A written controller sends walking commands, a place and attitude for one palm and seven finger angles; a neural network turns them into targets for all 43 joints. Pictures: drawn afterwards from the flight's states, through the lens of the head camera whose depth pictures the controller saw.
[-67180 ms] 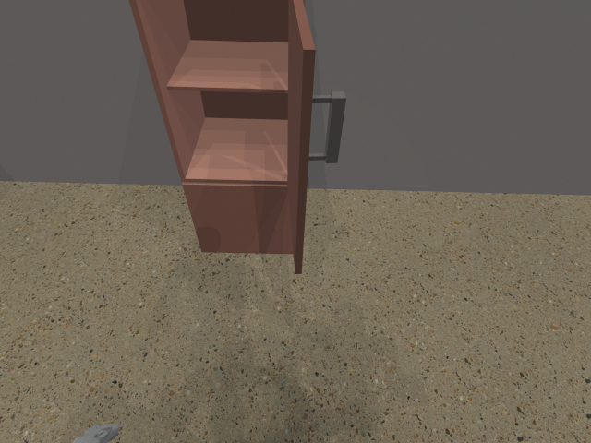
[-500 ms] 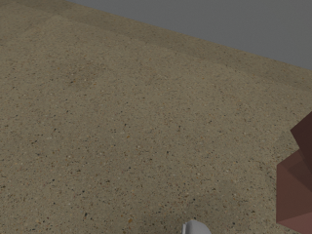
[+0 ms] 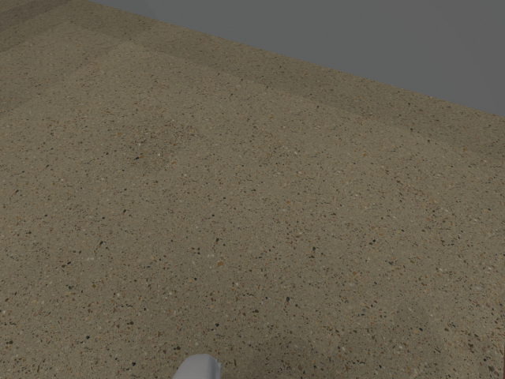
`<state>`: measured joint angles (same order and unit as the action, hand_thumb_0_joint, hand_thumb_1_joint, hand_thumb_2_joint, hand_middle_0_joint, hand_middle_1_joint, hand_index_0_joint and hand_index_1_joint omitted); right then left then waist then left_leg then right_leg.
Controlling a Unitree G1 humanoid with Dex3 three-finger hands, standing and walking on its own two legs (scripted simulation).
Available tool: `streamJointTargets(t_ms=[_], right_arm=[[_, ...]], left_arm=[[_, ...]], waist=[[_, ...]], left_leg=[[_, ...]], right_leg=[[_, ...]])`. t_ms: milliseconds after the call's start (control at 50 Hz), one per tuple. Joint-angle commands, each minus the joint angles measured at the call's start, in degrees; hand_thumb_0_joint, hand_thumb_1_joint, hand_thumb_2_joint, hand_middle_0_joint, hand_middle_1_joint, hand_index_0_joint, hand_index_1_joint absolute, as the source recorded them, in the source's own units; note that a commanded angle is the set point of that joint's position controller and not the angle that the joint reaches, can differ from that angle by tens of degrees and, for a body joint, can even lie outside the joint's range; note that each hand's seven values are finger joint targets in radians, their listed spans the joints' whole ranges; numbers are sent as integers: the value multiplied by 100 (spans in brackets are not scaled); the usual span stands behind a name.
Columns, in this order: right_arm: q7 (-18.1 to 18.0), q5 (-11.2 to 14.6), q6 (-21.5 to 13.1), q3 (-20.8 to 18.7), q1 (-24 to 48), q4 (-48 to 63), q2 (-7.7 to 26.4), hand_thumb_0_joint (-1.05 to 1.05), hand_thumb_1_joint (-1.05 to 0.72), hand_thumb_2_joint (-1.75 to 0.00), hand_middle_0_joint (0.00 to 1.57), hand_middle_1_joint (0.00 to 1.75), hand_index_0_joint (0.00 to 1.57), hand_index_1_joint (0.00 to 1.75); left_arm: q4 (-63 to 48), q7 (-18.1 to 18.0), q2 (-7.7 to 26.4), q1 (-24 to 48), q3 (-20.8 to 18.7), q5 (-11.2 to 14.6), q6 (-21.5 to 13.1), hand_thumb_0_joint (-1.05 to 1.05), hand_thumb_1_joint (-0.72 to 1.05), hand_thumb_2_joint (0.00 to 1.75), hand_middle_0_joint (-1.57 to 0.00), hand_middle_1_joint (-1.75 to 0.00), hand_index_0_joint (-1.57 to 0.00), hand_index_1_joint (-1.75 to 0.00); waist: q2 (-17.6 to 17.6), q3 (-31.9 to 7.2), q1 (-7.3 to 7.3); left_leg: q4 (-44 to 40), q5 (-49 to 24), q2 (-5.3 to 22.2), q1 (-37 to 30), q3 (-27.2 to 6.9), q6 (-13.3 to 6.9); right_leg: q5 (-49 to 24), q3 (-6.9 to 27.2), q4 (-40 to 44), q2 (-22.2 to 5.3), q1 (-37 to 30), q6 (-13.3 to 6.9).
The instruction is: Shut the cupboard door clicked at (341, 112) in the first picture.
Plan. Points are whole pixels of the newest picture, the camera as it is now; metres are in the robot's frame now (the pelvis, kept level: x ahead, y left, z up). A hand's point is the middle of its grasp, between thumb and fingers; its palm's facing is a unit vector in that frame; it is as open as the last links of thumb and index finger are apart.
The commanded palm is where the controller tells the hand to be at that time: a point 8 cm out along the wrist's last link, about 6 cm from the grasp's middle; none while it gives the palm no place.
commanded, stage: walk to a spot facing it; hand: left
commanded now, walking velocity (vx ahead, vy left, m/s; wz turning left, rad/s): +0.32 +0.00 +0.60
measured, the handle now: out of the picture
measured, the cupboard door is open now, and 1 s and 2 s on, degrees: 24 24 24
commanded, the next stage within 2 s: turn to face it in 0.20 s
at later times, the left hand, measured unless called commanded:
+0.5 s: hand (113, 340) +0.22 +0.28 -0.18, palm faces +0.24 -0.95 -0.20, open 7.4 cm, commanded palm none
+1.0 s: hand (145, 264) +0.37 +0.25 -0.17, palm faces -0.06 -0.97 -0.22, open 7.4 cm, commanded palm none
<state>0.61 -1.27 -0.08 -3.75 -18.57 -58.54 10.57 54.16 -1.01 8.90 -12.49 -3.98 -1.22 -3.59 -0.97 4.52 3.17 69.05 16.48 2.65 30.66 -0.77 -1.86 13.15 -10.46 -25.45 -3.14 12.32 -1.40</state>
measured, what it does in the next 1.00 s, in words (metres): walks ahead: left foot, then right foot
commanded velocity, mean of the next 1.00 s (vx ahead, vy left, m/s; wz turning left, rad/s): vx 0.07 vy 0.00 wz -0.28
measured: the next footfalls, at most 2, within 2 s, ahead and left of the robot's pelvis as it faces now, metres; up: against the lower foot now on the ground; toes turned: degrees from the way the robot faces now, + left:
left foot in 0.26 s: +0.25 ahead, +0.15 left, +0.00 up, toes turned +14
right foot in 0.74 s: +0.32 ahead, -0.05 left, +0.00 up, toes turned -4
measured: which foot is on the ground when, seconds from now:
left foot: up 0.00-0.24, down 0.26-0.76, up 0.78-1.00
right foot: down 0.00-0.28, up 0.30-0.72, down 0.74-1.00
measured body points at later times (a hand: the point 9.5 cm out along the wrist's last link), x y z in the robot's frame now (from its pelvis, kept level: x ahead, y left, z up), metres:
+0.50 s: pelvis +0.19 +0.07 +0.00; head +0.23 +0.10 +0.44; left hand +0.20 +0.33 -0.16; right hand +0.34 -0.14 -0.14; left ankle +0.21 +0.14 -0.74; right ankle +0.24 -0.09 -0.66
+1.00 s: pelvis +0.30 +0.06 +0.00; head +0.36 +0.06 +0.44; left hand +0.37 +0.30 -0.15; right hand +0.36 -0.20 -0.15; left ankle +0.30 +0.20 -0.68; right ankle +0.28 -0.04 -0.74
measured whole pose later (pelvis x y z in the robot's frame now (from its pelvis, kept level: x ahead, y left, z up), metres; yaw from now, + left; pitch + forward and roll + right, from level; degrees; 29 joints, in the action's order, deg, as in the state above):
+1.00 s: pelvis +0.30 +0.06 +0.00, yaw -7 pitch +2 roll +0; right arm -1.2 -0.7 3.0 -3.0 -8.3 -53.2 11.8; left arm 53.4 -0.7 10.4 -13.5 -3.6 -1.2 1.5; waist 0.5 5.5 -0.6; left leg 56.0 24.9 2.9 27.2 0.3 4.3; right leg 14.6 2.1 -27.0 1.9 14.3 -1.8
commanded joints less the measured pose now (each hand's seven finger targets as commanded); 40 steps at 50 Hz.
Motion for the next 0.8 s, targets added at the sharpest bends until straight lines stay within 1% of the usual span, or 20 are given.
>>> streamJointTargets(t_ms=[0, 140, 180, 200, 220, 240, 260, 280, 300, 320, 360, 400, 520, 620, 660, 700, 720, 740, 760, 780], right_arm=[[109, -11, -23, 2, 148, 470, 44, 0, -90, -90, 20, 30, 20, 30], [258, 0, -125, 63, 1261, 1013, 225, 0, -90, -90, 20, 30, 20, 30], [234, -11, -158, 8, 955, 999, 421, 0, -90, -90, 20, 30, 20, 30], [222, -36, -171, -64, 460, 898, 641, 0, -90, -90, 20, 30, 20, 30], [191, -64, -182, -159, -301, 731, 986, 0, -90, -90, 20, 30, 20, 30], [118, -135, -215, -337, -868, 666, 1752, 0, -90, -90, 20, 30, 20, 30], [15, -43, -203, -360, -1067, 633, 2059, 0, -90, -90, 20, 30, 20, 30], [-58, -1, -155, -317, -841, 653, 1983, 0, -90, -90, 20, 30, 20, 30], [-106, -20, -202, -207, -448, 828, 1653, 0, -90, -90, 20, 30, 20, 30], [-168, -24, -247, -108, 79, 959, 1449, 0, -90, -90, 20, 30, 20, 30], [-213, -31, -296, 76, 523, 958, 917, 0, -90, -90, 20, 30, 20, 30], [-250, -12, -326, 132, 546, 847, 806, 0, -90, -90, 20, 30, 20, 30], [-251, -10, -166, 108, 594, 690, 794, 0, -90, -90, 20, 30, 20, 30], [-280, -43, -46, -2, 503, 627, 906, 0, -90, -90, 20, 30, 20, 30], [-293, -46, -14, -31, 456, 597, 960, 0, -90, -90, 20, 30, 20, 30], [-273, 15, 4, -69, 523, 631, 989, 0, -90, -90, 20, 30, 20, 30], [-252, 70, -7, -80, 544, 706, 834, 0, -90, -90, 20, 30, 20, 30], [-228, 99, -10, -15, 760, 912, 498, 0, -90, -90, 20, 30, 20, 30], [-282, 96, 63, 26, 796, 949, 598, 0, -90, -90, 20, 30, 20, 30], [-288, 85, 84, 17, 940, 996, 532, 0, -90, -90, 20, 30, 20, 30]], left_arm=[[-98, 30, 621, -518, -113, -45, -189, 0, 90, 90, -20, -30, -20, -30], [-16, 27, 1112, -753, -180, -53, -140, 0, 90, 90, -20, -30, -20, -30], [-80, 34, 1302, -631, -227, -41, -117, 0, 90, 90, -20, -30, -20, -30], [-102, 46, 1377, -552, -247, -26, -99, 0, 90, 90, -20, -30, -20, -30], [-194, 70, 1358, -525, -257, 14, -66, 0, 90, 90, -20, -30, -20, -30], [-382, 150, 996, -694, -209, 78, -13, 0, 90, 90, -20, -30, -20, -30], [-690, 147, 967, -310, -91, 61, 10, 0, 90, 90, -20, -30, -20, -30], [-803, 103, 1021, 19, -91, 51, 34, 0, 90, 90, -20, -30, -20, -30], [-779, 50, 873, 64, -77, 50, 32, 0, 90, 90, -20, -30, -20, -30], [-534, 35, 703, -216, -45, 23, 85, 0, 90, 90, -20, -30, -20, -30], [-176, 53, 606, -619, 7, -37, 250, 0, 90, 90, -20, -30, -20, -30], [8, 55, 498, -891, 60, -13, 337, 0, 90, 90, -20, -30, -20, -30], [-138, 99, 457, -401, 12, 6, 533, 0, 90, 90, -20, -30, -20, -30], [-353, 160, 462, -123, -67, -18, 554, 0, 90, 90, -20, -30, -20, -30], [-383, 176, 486, -162, -83, -24, 519, 0, 90, 90, -20, -30, -20, -30], [-304, 180, 665, -620, -129, -32, 437, 0, 90, 90, -20, -30, -20, -30], [-221, 143, 1014, -1010, -212, -72, 357, 0, 90, 90, -20, -30, -20, -30], [-105, 85, 1484, -1289, -295, -72, 300, 0, 90, 90, -20, -30, -20, -30], [-94, 18, 1533, -1356, -279, 19, 310, 0, 90, 90, -20, -30, -20, -30], [-174, -54, 1353, -1070, -306, -2, 335, 0, 90, 90, -20, -30, -20, -30]], waist=[[807, -152, -159], [752, -37, -374], [685, -274, -160], [497, -515, 106], [-25, -1008, 489], [-1656, -1548, 607], [-1747, -1848, 668], [-774, -1535, 516], [-209, -1283, 285], [-538, -1113, 45], [-645, -741, -265], [-516, -936, -404], [-476, -392, -390], [-577, -232, -280], [-638, -370, -272], [-325, -611, -499], [502, -950, -653], [1705, -925, -775], [1381, -957, -762], [1259, -826, -681]], left_leg=[[-681, -397, 353, 555, 103, 172], [-2684, -307, 207, 277, 571, 1], [-2985, -154, -50, -422, 777, -116], [-3310, -306, -225, -1284, 822, -175], [-3731, -637, -277, -2584, 592, -264], [-4196, -1435, 1254, -3810, -1833, -916], [-4759, -2440, 2045, -4352, -3373, -1488], [-4817, -2487, 2181, -3970, -3052, -1570], [-4875, -2343, 2059, -3168, -2482, -1327], [-4950, -1948, 1862, -2588, -2070, -1153], [-5096, -2229, 1350, -1894, -1118, -799], [-5075, -2891, 1199, -1935, -555, -709], [-5191, -2733, 1356, -1732, 203, -746], [-4808, -2575, 1597, -2045, 282, -754], [-4372, -2873, 1593, -2371, 397, -626], [-3419, -2830, 1306, -2315, 725, -259], [-2326, -1812, 787, -1607, 1100, 91], [-939, 1754, -122, -118, 1247, 453], [-285, 2129, -84, 113, 342, 463], [-18, 1837, 22, 580, 61, 456]], right_leg=[[-1195, 499, 1451, -1522, -330, -512], [-2455, -35, 816, -1784, -1148, -416], [-3263, -207, 105, -1844, -1194, -351], [-3399, -411, -801, -1749, -923, -218], [-2728, -617, -2157, -1446, -263, -39], [680, -615, -4113, -488, 1444, 357], [2317, 288, -5156, -20, 2590, 401], [1974, 827, -5399, -261, 2792, 309], [1673, 806, -5457, -349, 2601, 266], [1424, 976, -5281, -489, 2430, 281], [877, 1092, -4551, -502, 1859, 305], [602, 1082, -4040, -367, 1479, 332], [196, 901, -2658, -114, 1242, 385], [379, 650, -1872, 53, 1064, 324], [346, 546, -1398, 159, 874, 252], [-834, 675, -369, 166, 122, 149], [-2705, 1764, -50, -519, -754, -193], [-5174, 3325, 182, -1801, -1538, -1025], [-5132, 3458, 314, -2040, -1447, -1468], [-4853, 3266, 289, -1769, -1601, -1467]])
